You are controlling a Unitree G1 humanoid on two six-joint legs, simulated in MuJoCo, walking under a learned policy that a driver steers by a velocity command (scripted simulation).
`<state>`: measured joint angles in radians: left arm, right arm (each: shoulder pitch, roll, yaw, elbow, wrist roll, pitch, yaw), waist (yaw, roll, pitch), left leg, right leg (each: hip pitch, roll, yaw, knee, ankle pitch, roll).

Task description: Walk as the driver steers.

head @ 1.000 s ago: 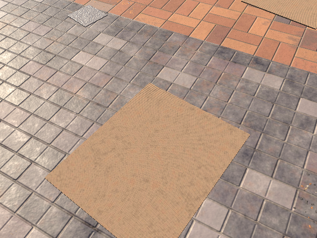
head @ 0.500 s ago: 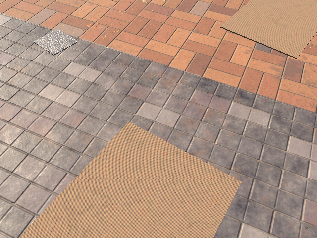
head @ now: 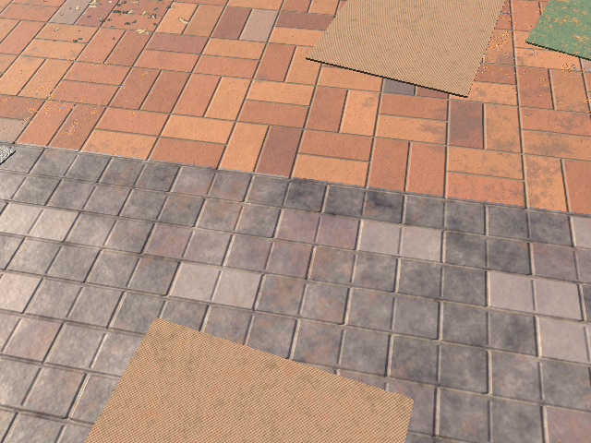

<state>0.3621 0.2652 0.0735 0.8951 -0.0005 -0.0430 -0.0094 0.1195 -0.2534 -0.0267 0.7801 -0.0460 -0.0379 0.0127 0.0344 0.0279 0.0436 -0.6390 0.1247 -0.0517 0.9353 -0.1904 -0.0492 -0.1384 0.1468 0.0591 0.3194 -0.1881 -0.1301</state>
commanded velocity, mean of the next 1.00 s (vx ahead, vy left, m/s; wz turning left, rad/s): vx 0.50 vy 0.00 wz -0.48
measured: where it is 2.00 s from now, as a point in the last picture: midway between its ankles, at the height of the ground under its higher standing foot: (417, 351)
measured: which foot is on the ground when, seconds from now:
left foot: up 0.00-0.20, down 0.22-0.78, up 0.80-1.00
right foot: down 0.00-0.24, up 0.26-0.74, down 0.76-1.00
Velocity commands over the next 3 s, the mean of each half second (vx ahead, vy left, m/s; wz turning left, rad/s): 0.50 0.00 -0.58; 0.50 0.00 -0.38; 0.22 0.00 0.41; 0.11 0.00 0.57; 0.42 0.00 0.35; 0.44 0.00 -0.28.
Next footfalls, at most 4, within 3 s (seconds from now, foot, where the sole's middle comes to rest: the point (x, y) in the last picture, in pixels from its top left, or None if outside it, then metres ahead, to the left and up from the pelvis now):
0.22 left None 0.31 0.14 -0.78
0.76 right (400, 434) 0.49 -0.16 -0.78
1.28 left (387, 316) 0.79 -0.15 -0.78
1.80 right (462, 340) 0.72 -0.33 -0.78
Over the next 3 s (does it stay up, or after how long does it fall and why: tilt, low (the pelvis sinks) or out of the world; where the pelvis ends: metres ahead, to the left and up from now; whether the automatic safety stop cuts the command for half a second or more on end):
stays up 1.15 -0.10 -0.02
